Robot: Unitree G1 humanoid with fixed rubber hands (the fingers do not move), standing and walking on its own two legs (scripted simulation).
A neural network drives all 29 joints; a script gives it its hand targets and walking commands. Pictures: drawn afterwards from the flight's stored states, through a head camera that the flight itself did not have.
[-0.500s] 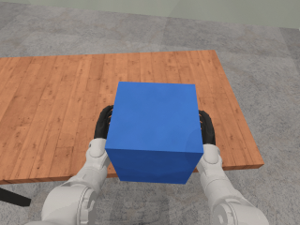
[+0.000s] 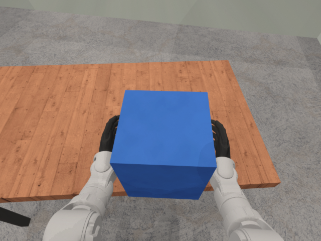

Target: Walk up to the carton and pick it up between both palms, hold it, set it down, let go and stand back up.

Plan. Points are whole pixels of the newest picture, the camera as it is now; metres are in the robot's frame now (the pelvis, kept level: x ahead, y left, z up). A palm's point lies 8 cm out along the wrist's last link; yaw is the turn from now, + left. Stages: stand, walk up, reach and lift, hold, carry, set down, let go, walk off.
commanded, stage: reach and lift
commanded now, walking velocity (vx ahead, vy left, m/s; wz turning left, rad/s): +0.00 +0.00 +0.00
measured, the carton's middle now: (164, 148) +0.36 +0.00 -0.01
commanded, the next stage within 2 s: none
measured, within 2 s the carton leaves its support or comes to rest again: neither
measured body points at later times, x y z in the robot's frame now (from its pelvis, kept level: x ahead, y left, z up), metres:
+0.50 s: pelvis -0.01 +0.00 +0.01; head +0.04 +0.01 +0.45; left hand +0.37 +0.16 +0.03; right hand +0.36 -0.15 +0.03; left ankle -0.01 +0.12 -0.73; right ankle -0.02 -0.10 -0.73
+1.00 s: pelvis -0.02 +0.00 +0.01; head +0.01 +0.02 +0.46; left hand +0.37 +0.15 +0.05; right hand +0.35 -0.15 +0.05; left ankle -0.01 +0.12 -0.73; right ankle -0.02 -0.10 -0.73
